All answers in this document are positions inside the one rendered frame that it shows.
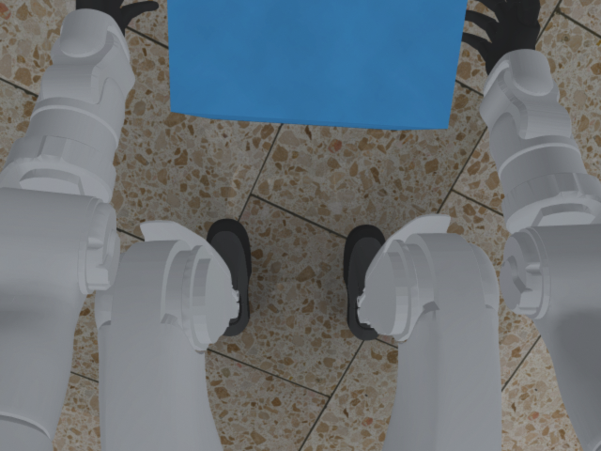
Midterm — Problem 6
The robot right forearm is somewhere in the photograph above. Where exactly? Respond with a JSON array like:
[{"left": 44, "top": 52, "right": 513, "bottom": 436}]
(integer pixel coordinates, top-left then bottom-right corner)
[{"left": 479, "top": 49, "right": 601, "bottom": 234}]

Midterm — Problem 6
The robot left forearm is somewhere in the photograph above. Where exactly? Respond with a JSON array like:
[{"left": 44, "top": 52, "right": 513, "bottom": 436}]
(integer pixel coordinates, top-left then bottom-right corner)
[{"left": 0, "top": 8, "right": 135, "bottom": 203}]

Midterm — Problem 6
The robot left upper arm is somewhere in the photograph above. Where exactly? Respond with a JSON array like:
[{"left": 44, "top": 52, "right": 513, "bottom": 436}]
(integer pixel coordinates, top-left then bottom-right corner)
[{"left": 0, "top": 187, "right": 120, "bottom": 451}]

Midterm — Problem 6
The left robot hand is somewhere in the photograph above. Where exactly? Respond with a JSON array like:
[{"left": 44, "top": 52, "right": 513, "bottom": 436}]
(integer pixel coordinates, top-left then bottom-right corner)
[{"left": 76, "top": 0, "right": 159, "bottom": 38}]

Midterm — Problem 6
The robot right upper arm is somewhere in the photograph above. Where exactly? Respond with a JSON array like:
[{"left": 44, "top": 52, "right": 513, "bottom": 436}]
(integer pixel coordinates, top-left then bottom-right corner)
[{"left": 499, "top": 224, "right": 601, "bottom": 451}]

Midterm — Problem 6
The right robot hand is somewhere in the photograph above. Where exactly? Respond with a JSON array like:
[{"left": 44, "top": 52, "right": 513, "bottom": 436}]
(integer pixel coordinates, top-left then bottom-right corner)
[{"left": 461, "top": 0, "right": 541, "bottom": 76}]

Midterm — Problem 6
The carton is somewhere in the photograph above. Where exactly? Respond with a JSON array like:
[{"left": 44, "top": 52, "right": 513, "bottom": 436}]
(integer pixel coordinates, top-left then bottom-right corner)
[{"left": 167, "top": 0, "right": 468, "bottom": 131}]

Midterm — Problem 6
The robot right thigh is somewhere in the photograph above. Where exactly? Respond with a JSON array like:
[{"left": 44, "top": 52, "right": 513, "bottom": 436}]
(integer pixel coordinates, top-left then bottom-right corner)
[{"left": 375, "top": 233, "right": 501, "bottom": 451}]

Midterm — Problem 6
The robot left foot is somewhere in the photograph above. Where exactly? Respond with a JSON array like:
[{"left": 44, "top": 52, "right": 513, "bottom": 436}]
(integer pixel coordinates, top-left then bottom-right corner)
[{"left": 207, "top": 219, "right": 252, "bottom": 336}]

